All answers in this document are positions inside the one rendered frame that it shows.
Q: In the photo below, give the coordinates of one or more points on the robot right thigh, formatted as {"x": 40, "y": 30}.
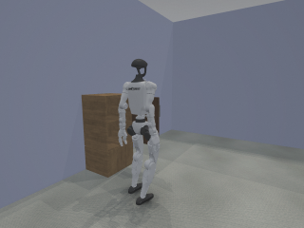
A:
{"x": 154, "y": 157}

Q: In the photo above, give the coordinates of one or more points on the right robot upper arm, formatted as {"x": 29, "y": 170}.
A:
{"x": 150, "y": 94}

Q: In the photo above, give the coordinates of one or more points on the robot thigh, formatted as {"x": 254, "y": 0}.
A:
{"x": 138, "y": 143}
{"x": 154, "y": 157}

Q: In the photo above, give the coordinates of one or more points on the robot left thigh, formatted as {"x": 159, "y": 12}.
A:
{"x": 138, "y": 143}

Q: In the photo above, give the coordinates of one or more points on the left robot upper arm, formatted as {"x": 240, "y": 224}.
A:
{"x": 124, "y": 97}

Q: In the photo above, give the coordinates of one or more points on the robot right hand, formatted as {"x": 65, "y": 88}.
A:
{"x": 154, "y": 140}

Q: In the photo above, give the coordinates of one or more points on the robot left hand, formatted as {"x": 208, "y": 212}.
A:
{"x": 122, "y": 133}

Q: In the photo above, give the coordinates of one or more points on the robot right forearm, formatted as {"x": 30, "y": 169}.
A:
{"x": 151, "y": 121}

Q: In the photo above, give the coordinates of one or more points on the cupboard door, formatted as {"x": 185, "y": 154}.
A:
{"x": 156, "y": 104}

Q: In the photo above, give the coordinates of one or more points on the robot left forearm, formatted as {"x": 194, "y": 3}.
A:
{"x": 122, "y": 118}

